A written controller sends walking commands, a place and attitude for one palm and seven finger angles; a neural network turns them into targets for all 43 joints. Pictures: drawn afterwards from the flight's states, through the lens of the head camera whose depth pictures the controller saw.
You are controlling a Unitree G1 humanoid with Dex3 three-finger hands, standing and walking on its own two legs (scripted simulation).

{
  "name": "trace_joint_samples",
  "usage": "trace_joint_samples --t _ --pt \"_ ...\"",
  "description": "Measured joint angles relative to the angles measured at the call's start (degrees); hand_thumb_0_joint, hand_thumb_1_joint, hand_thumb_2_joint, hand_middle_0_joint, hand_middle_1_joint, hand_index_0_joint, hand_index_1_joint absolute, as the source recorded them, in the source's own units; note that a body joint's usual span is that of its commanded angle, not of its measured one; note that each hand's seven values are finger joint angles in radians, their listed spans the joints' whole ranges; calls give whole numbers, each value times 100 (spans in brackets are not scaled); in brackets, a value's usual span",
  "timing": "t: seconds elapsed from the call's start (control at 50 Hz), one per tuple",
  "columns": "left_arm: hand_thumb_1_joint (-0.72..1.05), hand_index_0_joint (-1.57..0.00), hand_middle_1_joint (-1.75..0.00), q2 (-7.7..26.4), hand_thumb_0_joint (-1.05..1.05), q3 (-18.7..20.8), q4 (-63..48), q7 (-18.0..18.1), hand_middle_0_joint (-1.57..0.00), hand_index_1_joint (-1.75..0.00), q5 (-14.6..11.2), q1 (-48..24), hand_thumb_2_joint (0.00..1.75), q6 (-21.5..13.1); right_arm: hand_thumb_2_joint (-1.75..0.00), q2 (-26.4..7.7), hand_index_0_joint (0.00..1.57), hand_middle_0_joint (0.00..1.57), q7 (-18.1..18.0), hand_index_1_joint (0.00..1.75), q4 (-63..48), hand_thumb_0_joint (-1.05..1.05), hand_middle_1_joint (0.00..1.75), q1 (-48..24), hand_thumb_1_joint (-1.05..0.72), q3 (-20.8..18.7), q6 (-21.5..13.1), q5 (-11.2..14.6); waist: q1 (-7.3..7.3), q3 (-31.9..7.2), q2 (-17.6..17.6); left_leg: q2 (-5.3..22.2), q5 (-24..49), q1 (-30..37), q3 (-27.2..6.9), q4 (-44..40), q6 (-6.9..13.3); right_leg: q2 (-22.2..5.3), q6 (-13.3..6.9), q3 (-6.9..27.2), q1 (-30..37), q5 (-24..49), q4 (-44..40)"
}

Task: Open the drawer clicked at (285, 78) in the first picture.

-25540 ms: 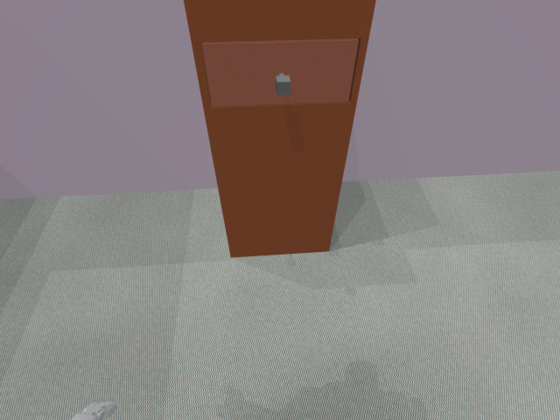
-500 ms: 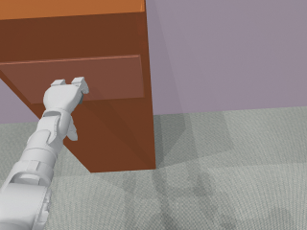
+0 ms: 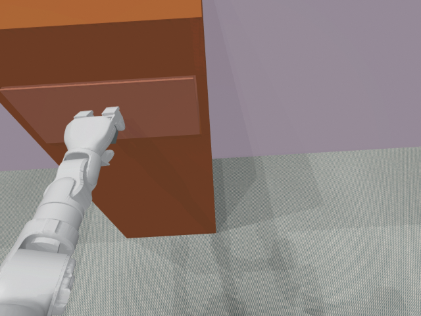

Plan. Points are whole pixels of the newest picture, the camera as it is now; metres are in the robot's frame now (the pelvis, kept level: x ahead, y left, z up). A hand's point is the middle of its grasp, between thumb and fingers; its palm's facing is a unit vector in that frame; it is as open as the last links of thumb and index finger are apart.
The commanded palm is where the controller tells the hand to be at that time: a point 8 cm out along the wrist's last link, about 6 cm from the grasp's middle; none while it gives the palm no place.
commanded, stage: close the thumb around the handle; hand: left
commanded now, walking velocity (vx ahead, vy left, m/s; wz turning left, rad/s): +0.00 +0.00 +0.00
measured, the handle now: (108, 126) +0.49 +0.23 +0.07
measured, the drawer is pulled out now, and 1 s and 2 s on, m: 0.00 0.09 0.20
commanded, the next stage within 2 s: pull the drawer open in 0.22 s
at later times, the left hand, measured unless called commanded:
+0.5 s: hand (103, 155) +0.43 +0.23 +0.05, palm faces -0.02 -0.06 -1.00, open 7.1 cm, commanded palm +0.38 +0.24 +0.11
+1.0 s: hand (95, 185) +0.35 +0.23 +0.05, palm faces -0.01 -0.06 -1.00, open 7.1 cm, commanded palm +0.32 +0.24 +0.11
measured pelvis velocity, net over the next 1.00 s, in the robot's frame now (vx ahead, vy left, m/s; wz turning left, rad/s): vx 0.00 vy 0.00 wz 0.00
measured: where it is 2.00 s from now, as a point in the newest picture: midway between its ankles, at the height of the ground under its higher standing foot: outside the picture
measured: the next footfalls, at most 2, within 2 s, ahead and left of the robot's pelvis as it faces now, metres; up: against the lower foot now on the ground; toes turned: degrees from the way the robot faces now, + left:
none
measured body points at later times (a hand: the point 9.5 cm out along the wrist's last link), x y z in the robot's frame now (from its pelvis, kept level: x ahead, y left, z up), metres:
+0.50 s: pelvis +0.00 +0.01 +0.00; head +0.06 -0.02 +0.45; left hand +0.42 +0.23 +0.10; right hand +0.07 -0.26 -0.13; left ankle -0.02 +0.08 -0.72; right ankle -0.02 -0.09 -0.73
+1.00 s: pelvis +0.00 +0.00 +0.01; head +0.03 -0.03 +0.45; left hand +0.35 +0.23 +0.10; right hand +0.16 -0.25 -0.12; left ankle -0.02 +0.08 -0.73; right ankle -0.02 -0.09 -0.73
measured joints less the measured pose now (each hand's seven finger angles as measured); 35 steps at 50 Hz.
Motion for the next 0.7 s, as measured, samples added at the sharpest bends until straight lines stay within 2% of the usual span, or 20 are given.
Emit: trace_joint_samples --t 0.08,0.38,0.52,0.7 --pt "55 -33 -132 -13 0 -50 33 -3 -40 -127 17 -78 76 -6 -90 3 20 20 2 30 6 1 30 25 -90 8 -1 -1 10 17 -24 -12 -2 -32 -19 24 5 -13 4 -20 -22 -9 20" --pt "58 -25 -135 -70 1 58 -118 71 -42 -133 46 98 77 -7 -90 -6 20 20 28 30 42 1 30 24 -90 -29 20 -37 -8 -5 -19 -5 -20 -48 21 46 30 -5 30 24 -40 7 15" --pt "60 -23 -135 -79 2 173 -793 -37 -42 -133 -90 757 77 99 -90 13 20 20 72 30 -74 1 30 11 -90 -48 40 -12 -11 -43 11 23 -2 142 127 -106 34 32 46 140 104 61 -123" --pt "60 -22 -135 -260 3 -6 -1781 -29 -42 -131 -188 1549 80 264 -90 -1 20 20 92 30 -93 1 30 -186 -90 -42 13 8 156 17 19 -7 19 382 90 -209 30 9 49 113 353 60 -212"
